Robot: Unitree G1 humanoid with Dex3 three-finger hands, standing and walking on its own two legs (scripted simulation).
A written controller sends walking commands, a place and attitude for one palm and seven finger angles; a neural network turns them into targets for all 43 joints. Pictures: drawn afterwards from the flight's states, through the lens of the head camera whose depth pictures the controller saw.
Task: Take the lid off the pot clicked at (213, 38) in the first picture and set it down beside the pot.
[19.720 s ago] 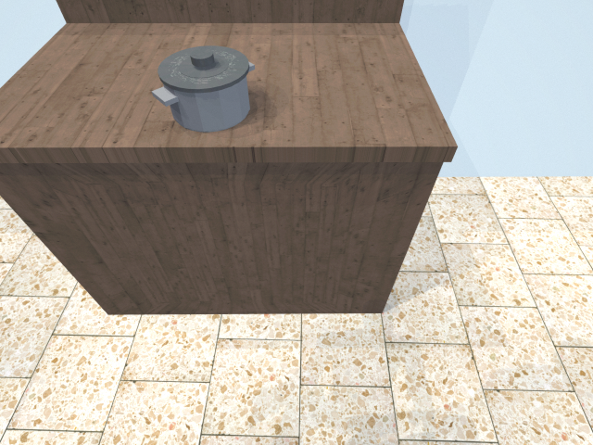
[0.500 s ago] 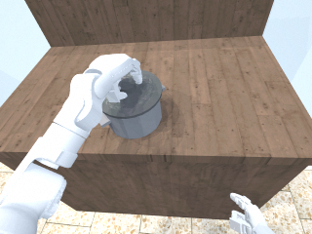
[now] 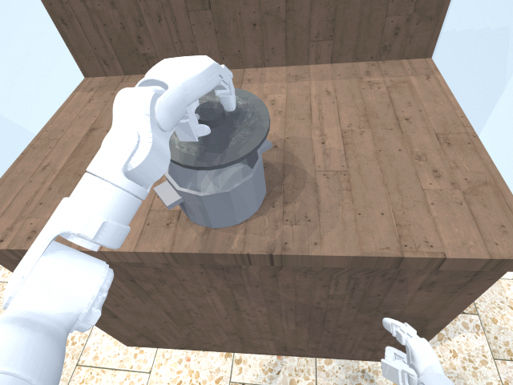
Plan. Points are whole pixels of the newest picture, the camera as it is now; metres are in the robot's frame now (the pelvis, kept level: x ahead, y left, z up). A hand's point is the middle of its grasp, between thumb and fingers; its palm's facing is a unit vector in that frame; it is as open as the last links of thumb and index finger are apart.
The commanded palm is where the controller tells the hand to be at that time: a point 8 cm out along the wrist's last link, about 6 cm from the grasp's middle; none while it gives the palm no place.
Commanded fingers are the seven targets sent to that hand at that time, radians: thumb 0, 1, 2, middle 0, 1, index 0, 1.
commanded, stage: lift the lid straight up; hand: left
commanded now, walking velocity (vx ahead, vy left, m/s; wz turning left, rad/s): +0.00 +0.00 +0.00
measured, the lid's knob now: (210, 114) +0.46 +0.09 +0.20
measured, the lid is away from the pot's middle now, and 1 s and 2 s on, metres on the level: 0.02 0.03 0.10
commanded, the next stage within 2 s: move the lid sideways beside the pot in 1.12 s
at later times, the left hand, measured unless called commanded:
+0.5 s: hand (186, 89) +0.43 +0.10 +0.26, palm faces -0.11 -0.06 -0.99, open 7.7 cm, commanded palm +0.41 +0.12 +0.34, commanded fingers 0.00 0.59 1.11 -1.00 -0.97 -0.87 -0.89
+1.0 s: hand (173, 55) +0.44 +0.11 +0.30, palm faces -0.04 -0.07 -1.00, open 7.7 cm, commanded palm +0.40 +0.12 +0.38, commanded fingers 0.00 0.59 1.11 -1.00 -0.97 -0.87 -0.89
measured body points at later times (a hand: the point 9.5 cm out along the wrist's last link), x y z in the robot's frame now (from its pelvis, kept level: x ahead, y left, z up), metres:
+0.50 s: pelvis +0.00 +0.00 +0.00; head +0.02 -0.04 +0.45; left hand +0.43 +0.11 +0.31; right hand +0.19 -0.23 -0.11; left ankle +0.00 +0.12 -0.74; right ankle +0.01 -0.13 -0.74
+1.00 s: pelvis +0.00 +0.01 +0.00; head +0.03 -0.03 +0.45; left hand +0.44 +0.11 +0.36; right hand +0.20 -0.21 -0.11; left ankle +0.00 +0.12 -0.74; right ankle +0.01 -0.13 -0.74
